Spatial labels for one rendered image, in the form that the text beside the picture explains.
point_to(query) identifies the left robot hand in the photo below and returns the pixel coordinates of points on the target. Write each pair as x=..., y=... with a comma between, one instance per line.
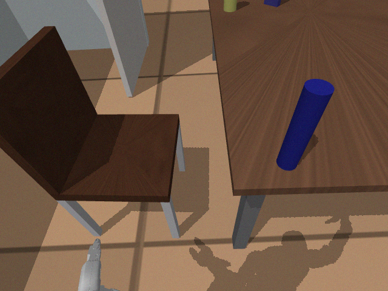
x=90, y=278

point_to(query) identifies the table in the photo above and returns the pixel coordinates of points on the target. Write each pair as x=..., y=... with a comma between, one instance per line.
x=264, y=55

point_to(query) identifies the chair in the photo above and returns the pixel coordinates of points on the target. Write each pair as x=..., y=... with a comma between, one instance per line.
x=50, y=128

